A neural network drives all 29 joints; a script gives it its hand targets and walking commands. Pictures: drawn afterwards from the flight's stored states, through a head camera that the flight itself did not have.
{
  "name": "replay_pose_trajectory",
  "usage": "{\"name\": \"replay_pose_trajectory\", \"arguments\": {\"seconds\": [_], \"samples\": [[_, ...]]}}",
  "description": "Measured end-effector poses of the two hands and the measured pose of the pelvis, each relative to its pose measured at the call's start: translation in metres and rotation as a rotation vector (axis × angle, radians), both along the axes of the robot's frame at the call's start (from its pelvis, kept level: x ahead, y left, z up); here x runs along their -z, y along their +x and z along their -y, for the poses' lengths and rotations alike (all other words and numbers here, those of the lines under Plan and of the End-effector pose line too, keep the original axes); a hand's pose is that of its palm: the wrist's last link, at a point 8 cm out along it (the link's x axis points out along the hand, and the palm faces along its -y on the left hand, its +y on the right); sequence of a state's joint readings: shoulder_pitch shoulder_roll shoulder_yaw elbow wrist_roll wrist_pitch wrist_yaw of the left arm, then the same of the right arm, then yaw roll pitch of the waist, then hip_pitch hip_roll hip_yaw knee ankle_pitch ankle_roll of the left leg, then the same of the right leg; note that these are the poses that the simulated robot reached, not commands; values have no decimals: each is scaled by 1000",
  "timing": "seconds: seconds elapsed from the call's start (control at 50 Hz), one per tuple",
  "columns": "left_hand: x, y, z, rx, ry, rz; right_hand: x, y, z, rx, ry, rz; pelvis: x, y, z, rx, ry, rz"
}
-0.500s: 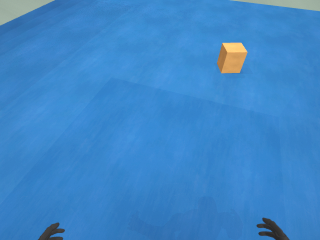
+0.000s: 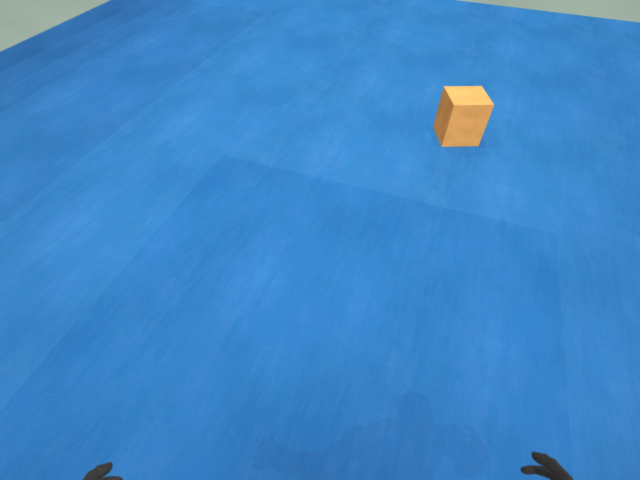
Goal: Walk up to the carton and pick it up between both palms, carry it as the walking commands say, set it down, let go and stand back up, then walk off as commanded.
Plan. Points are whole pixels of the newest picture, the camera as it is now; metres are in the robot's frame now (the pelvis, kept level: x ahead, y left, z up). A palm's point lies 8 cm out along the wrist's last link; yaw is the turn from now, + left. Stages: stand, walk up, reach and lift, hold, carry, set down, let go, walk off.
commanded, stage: stand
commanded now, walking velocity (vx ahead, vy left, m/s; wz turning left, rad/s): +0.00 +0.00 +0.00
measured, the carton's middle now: (461, 116) +1.96 -0.83 -0.66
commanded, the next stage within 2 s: walk up in 0.32 s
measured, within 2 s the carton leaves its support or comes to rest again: neither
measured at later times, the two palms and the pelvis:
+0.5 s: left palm out of the picture +0.11 +0.31 -0.10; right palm out of the picture +0.11 -0.31 -0.10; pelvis +0.01 +0.00 +0.00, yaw +0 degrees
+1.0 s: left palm out of the picture +0.15 +0.14 -0.12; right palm (590, 438) +0.20 -0.39 -0.13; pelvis +0.13 -0.12 -0.01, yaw -13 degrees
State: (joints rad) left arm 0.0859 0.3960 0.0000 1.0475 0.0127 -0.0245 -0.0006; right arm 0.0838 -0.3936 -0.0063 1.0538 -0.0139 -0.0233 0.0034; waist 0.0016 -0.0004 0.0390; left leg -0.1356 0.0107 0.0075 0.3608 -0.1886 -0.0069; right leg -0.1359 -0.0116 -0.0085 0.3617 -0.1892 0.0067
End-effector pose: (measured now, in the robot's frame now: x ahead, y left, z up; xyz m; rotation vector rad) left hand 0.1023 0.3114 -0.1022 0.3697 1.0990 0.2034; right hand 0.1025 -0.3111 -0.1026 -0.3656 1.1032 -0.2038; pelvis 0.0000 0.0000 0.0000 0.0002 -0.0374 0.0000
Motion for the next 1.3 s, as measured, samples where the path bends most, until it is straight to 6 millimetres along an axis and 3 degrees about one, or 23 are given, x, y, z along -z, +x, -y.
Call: {"name": "replay_pose_trajectory", "arguments": {"seconds": [0.5,0.54,0.6,0.7,0.76,0.82,0.88,0.98,1.06,1.18,1.26,1.3], "samples": [[-1,6,-2,-7,4,-9,-1,5,2,7,-5,-9,-1,6,0,1,0,-3],[-1,8,0,-19,-22,-21,-3,-2,7,56,-23,-7,-2,7,2,18,-11,-15],[-1,27,17,18,-65,-15,-4,-28,22,122,-49,-32,-2,10,11,49,-20,-35],[4,63,71,99,-140,-7,3,-63,44,204,-24,-77,-1,28,36,112,-14,-26],[10,86,109,137,-151,-7,17,-72,57,233,23,-105,5,45,58,147,-1,-24],[24,105,140,157,-117,9,43,-66,77,248,68,-124,23,66,88,175,22,-29],[35,92,156,119,-86,-38,57,-31,88,216,105,-98,31,83,106,183,14,-38],[21,54,171,38,-83,-204,35,75,80,153,189,69,9,123,122,215,14,-38],[13,56,179,7,-87,-273,17,149,77,128,223,139,-1,160,129,239,22,-41],[17,97,177,-21,-88,-352,4,259,77,94,220,212,2,229,128,273,27,-51],[35,151,164,-15,-88,-395,6,327,78,100,180,243,15,290,120,292,31,-66],[52,188,156,17,-90,-414,14,345,84,137,131,260,28,321,114,309,17,-68]]}}
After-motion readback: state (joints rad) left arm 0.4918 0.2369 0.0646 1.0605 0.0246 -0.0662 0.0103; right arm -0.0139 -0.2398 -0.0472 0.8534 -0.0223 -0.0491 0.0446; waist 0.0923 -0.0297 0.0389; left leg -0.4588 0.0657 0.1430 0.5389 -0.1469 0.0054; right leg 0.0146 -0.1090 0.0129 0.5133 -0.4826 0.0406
